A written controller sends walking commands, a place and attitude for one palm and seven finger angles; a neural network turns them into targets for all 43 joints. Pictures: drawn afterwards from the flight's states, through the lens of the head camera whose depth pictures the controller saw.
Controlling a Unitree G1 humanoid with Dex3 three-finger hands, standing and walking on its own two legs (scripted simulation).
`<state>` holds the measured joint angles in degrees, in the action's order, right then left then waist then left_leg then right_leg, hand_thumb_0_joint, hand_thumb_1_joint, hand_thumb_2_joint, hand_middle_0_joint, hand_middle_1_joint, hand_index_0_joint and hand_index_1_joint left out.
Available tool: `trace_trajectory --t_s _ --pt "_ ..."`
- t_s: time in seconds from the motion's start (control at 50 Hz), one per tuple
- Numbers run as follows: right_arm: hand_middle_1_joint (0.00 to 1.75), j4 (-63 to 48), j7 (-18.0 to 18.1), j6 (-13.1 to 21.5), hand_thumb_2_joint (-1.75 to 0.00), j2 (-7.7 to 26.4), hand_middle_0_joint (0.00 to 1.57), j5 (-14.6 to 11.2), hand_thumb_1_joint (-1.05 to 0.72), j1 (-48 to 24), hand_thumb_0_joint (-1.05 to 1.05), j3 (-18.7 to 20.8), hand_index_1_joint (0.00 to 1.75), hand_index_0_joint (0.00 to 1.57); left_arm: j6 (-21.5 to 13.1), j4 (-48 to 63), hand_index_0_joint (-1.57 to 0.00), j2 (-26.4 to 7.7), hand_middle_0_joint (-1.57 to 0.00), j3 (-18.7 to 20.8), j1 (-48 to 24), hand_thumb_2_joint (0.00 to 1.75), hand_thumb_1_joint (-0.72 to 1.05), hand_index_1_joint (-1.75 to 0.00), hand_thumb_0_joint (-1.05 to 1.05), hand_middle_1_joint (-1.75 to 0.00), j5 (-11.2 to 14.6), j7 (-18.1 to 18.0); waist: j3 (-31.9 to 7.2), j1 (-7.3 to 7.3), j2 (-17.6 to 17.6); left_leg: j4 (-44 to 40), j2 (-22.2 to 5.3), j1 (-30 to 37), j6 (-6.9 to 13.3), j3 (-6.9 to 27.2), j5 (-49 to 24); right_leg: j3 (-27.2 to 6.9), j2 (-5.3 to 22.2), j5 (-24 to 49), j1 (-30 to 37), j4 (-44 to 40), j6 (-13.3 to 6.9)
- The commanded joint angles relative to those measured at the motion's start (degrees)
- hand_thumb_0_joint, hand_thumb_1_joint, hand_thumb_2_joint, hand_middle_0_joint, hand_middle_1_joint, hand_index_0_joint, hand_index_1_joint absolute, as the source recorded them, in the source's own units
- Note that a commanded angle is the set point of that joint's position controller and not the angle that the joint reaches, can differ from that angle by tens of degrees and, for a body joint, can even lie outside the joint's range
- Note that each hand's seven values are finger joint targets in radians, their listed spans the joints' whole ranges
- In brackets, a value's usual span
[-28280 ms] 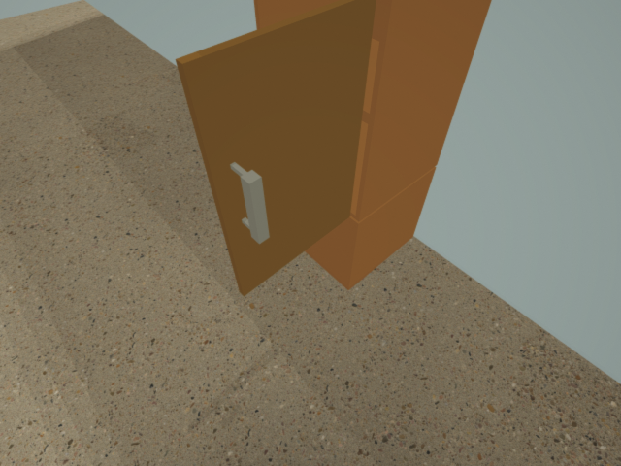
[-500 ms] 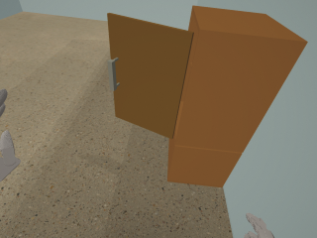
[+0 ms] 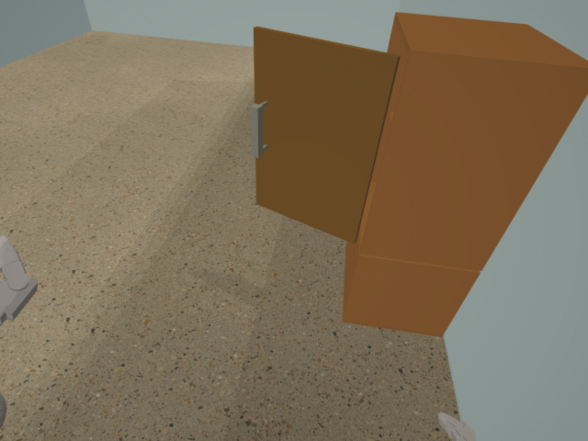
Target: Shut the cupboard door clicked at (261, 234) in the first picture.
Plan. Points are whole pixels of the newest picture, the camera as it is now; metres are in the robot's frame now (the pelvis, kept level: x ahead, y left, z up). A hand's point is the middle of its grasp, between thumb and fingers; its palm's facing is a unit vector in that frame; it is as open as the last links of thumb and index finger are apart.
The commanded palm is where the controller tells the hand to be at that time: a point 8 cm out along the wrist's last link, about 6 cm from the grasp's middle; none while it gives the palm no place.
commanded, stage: stop stepping back and stand still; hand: left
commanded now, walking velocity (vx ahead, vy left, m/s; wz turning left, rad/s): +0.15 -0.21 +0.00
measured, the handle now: (260, 129) +0.98 +0.20 -0.02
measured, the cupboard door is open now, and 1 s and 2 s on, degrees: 69 69 69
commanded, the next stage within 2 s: let the arm hang, fingers relaxed in 0.28 s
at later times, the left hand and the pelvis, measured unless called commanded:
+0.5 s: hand (108, 357) +0.21 +0.28 +0.02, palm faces +0.29 -0.85 -0.44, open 7.4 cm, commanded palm none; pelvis +0.00 +0.01 -0.02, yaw +4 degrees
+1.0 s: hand out of the picture +0.00 +0.23 -0.16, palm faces +0.05 -0.97 -0.26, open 7.3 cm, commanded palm none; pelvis +0.02 +0.03 +0.01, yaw +2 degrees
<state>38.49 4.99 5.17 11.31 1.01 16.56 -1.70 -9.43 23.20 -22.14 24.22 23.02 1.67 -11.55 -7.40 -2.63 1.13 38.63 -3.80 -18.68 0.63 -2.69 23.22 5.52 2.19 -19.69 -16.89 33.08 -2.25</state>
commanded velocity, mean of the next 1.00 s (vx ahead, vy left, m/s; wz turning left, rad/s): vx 0.03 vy -0.02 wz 0.00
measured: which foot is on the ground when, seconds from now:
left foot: up 0.00-0.00, down 0.02-1.00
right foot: down 0.00-0.02, up 0.04-0.26, down 0.28-1.00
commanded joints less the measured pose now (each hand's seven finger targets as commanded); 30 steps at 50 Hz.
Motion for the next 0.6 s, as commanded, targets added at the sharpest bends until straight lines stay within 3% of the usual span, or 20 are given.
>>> trace_trajectory --t_s 0.0,0.04,0.08,0.14,0.2,0.22,0.24,0.26,0.28,0.3,0.34,0.36,0.38,0.4,0.44,0.46,0.48,0.5,0.52,0.58 --pt "0.30 -12.0 1.2 4.0 -0.90 9.1 0.20 -1.7 -0.90 -7.5 0.00 3.5 0.30 0.20 -2.6 15.5 -0.20 -10.4 -0.20 0.8 -7.7 0.90 0.90 -0.30 0.00 -0.30 0.3 -0.1 5.4 4.31 -15.6 -23.2 -15.9 15.0 7.7 25.5 -2.1 -0.7 -3.4 -6.5 -18.7 16.0 2.1" --pt "0.30 -10.8 0.2 3.7 -0.90 7.2 0.20 -0.6 -0.90 -9.1 0.00 3.7 0.30 0.20 -3.6 18.3 -0.20 -14.2 -0.20 5.7 -0.6 0.90 0.90 -0.30 0.00 -0.30 0.8 1.0 4.6 4.79 -12.6 -28.2 -19.7 9.1 11.0 31.8 5.4 -6.6 -0.7 -7.4 -19.5 26.0 2.3" --pt "0.30 -10.9 -1.1 3.8 -0.90 6.8 0.20 -0.7 -0.90 -10.0 0.00 3.6 0.30 0.20 -4.6 23.4 -0.20 -13.9 -0.20 6.6 1.4 0.90 0.90 -0.30 0.00 -0.30 0.0 1.6 7.5 3.85 -9.7 -28.0 -17.5 1.7 10.0 22.5 6.2 -6.7 1.1 -2.2 -14.5 23.0 2.0" --pt "0.30 -11.2 -1.2 3.7 -0.90 6.9 0.20 -0.3 -0.90 -9.9 0.00 3.3 0.30 0.20 -5.0 23.0 -0.20 -14.1 -0.20 8.2 4.8 0.90 0.90 -0.30 0.00 -0.30 -0.6 0.9 7.2 3.13 -19.2 -28.3 -12.8 -7.2 6.2 10.8 14.0 -0.8 -1.7 -1.1 -0.7 12.4 1.8" --pt "0.30 -11.3 -0.5 2.4 -0.90 6.9 0.20 -0.5 -0.90 -9.0 0.00 3.4 0.30 0.20 -3.2 14.6 -0.20 -13.3 -0.20 8.6 6.1 0.90 0.90 -0.30 0.00 -0.30 -0.6 0.2 6.1 2.60 -14.0 -18.8 -8.0 -14.5 2.5 3.2 18.2 2.7 -4.9 -4.6 14.1 -1.2 0.6" --pt "0.30 -11.3 -0.4 1.8 -0.90 6.7 0.20 -0.5 -0.90 -8.6 0.00 3.6 0.30 0.20 -2.9 13.3 -0.20 -12.5 -0.20 7.9 6.0 0.90 0.90 -0.30 0.00 -0.30 -0.4 -0.1 5.6 2.60 -8.3 -8.5 -5.2 -16.7 1.6 1.4 14.9 -3.8 -1.7 -7.9 16.0 -6.8 -1.8" --pt "0.30 -11.4 -0.4 1.4 -0.90 6.3 0.20 -0.6 -0.90 -8.0 0.00 3.9 0.30 0.20 -2.5 12.0 -0.20 -13.9 -0.20 8.6 4.8 0.90 0.90 -0.30 0.00 -0.30 -0.4 -0.3 6.0 2.81 3.4 6.7 -0.3 -21.1 0.2 -1.9 9.5 -22.7 8.0 -13.6 14.5 -14.4 -7.2" --pt "0.30 -11.5 -0.3 1.9 -0.90 6.8 0.20 -0.5 -0.90 -8.0 0.00 4.0 0.30 0.20 -3.0 12.5 -0.20 -15.4 -0.20 9.1 2.0 0.90 0.90 -0.30 0.00 -0.30 0.1 -0.6 6.3 3.12 9.3 18.3 2.2 -21.8 -0.9 -1.1 5.2 -36.2 17.8 -6.6 11.7 -20.2 -11.7" --pt "0.30 -10.4 -0.8 2.7 -0.90 6.8 0.20 -0.4 -0.90 -7.3 0.00 4.4 0.30 0.20 -4.1 13.0 -0.20 -15.4 -0.20 9.5 -0.5 0.90 0.90 -0.30 0.00 -0.30 -0.2 -1.0 2.4 2.97 7.9 23.3 1.1 -21.5 -1.3 2.1 5.2 -36.9 20.1 -3.8 13.4 -19.7 -13.3" --pt "0.30 -9.5 -1.1 2.7 -0.90 7.3 0.20 -0.6 -0.90 -6.9 0.00 4.7 0.30 0.20 -4.0 11.8 -0.20 -13.7 -0.20 8.2 -0.9 0.90 0.90 -0.30 0.00 -0.30 -0.4 -0.9 2.7 3.20 5.5 22.3 -0.3 -18.1 -1.2 4.4 6.1 -34.5 19.4 -9.1 8.5 -18.8 -13.1" --pt "0.30 -9.5 -1.2 1.8 -0.90 6.7 0.20 -0.4 -0.90 -7.6 0.00 3.8 0.30 0.20 -4.1 10.8 -0.20 -11.0 -0.20 5.7 3.0 0.90 0.90 -0.30 0.00 -0.30 -0.4 -0.2 6.3 3.48 5.7 14.1 -1.0 -11.8 -1.2 2.4 0.2 -21.8 14.8 -1.5 2.3 -16.7 -9.9" --pt "0.30 0.2 -6.6 1.8 -0.90 11.6 0.20 0.0 -0.90 -8.3 0.00 5.4 0.30 0.20 5.7 -27.0 -0.20 0.8 -0.20 -15.3 -3.0 0.90 0.90 -0.30 0.00 -0.30 -5.7 7.8 11.2 6.25 2.3 11.8 -4.3 -13.8 -1.7 1.2 6.0 -6.3 18.1 24.9 -2.8 -5.6 -7.4" --pt "0.30 -0.9 -6.2 -1.5 -0.90 7.0 0.20 -0.8 -0.90 -3.4 0.00 4.1 0.30 0.20 9.1 -27.8 -0.20 2.7 -0.20 -16.3 -1.1 0.90 0.90 -0.30 0.00 -0.30 -4.0 9.9 6.3 5.51 2.9 5.4 0.8 -2.8 -2.6 0.1 1.0 -6.6 10.8 26.1 -5.0 -3.1 -5.4" --pt "0.30 -0.6 -6.2 -2.7 -0.90 6.2 0.20 -0.4 -0.90 -0.7 0.00 3.5 0.30 0.20 10.1 -30.2 -0.20 4.6 -0.20 -17.7 -3.3 0.90 0.90 -0.30 0.00 -0.30 -3.4 10.3 7.1 6.15 5.1 -2.6 1.2 0.6 -2.1 0.0 -11.3 -2.8 8.7 22.0 -5.3 0.4 -2.4" --pt "0.30 -1.5 -6.0 -3.1 -0.90 11.3 0.20 1.0 -0.90 -2.9 0.00 3.9 0.30 0.20 10.3 -35.9 -0.20 5.1 -0.20 -19.8 -2.4 0.90 0.90 -0.30 0.00 -0.30 -3.1 11.1 4.4 3.12 1.0 -7.5 -6.7 0.7 2.3 11.4 -25.3 -1.9 4.1 4.4 -6.9 4.2 1.9" --pt "0.30 -1.2 -5.7 -3.6 -0.90 13.2 0.20 1.5 -0.90 -5.9 0.00 4.0 0.30 0.20 10.2 -40.0 -0.20 4.1 -0.20 -19.7 -2.5 0.90 0.90 -0.30 0.00 -0.30 -3.3 11.0 4.5 1.88 3.2 -10.0 -9.3 -5.8 4.0 13.6 -17.6 -2.5 2.5 -2.8 -0.6 2.3 2.2" --pt "0.30 -1.8 -5.2 -3.9 -0.90 13.4 0.20 1.7 -0.90 -7.8 0.00 3.6 0.30 0.20 9.6 -42.4 -0.20 3.1 -0.20 -19.7 -3.8 0.90 0.90 -0.30 0.00 -0.30 -3.6 11.4 6.2 1.14 9.8 -8.7 -6.7 -9.1 3.1 11.1 -13.5 -5.8 3.2 -1.8 2.1 -3.5 1.8" --pt "0.30 -0.6 -5.1 -3.8 -0.90 11.6 0.20 1.8 -0.90 -7.0 0.00 3.1 0.30 0.20 9.2 -45.9 -0.20 1.1 -0.20 -19.6 -6.2 0.90 0.90 -0.30 0.00 -0.30 -3.6 11.5 6.4 2.07 10.9 -5.4 -2.6 -5.9 1.2 7.0 -20.4 -8.2 6.2 9.1 0.6 -4.6 0.5" --pt "0.30 2.1 -5.1 -4.2 -0.90 10.6 0.20 1.3 -0.90 -5.1 0.00 2.9 0.30 0.20 9.4 -49.8 -0.20 -0.1 -0.20 -20.0 -8.5 0.90 0.90 -0.30 0.00 -0.30 -3.2 11.5 5.6 3.72 7.7 -6.4 -1.3 -0.7 0.1 5.5 -19.7 -8.7 8.1 8.5 -1.4 -6.3 -0.7" --pt "0.30 7.8 -5.0 -4.6 -0.90 9.0 0.20 1.1 -0.90 -5.4 0.00 1.8 0.30 0.20 9.1 -61.8 -0.20 0.8 -0.20 -21.5 -10.1 0.90 0.90 -0.30 0.00 -0.30 -2.4 11.0 4.5 3.31 -2.7 -12.1 -2.3 3.0 -0.4 4.6 -22.7 -7.3 5.4 10.8 3.4 -7.1 0.5"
